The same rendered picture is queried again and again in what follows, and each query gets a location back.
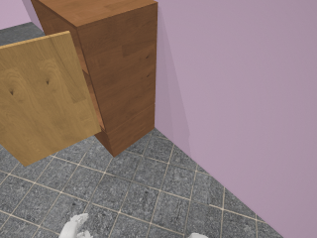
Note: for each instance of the robot left hand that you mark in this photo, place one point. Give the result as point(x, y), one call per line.
point(70, 228)

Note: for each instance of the cupboard door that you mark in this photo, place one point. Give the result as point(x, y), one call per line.
point(45, 104)

